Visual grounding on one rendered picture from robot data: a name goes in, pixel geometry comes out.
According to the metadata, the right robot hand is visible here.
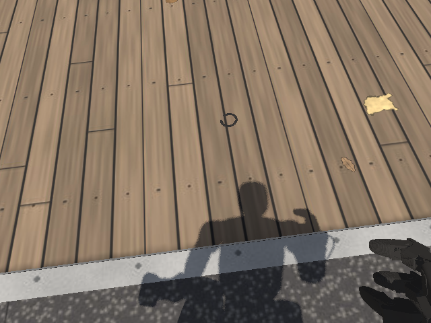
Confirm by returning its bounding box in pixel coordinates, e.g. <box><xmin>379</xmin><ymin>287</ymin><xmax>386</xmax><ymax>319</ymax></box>
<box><xmin>359</xmin><ymin>238</ymin><xmax>431</xmax><ymax>323</ymax></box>

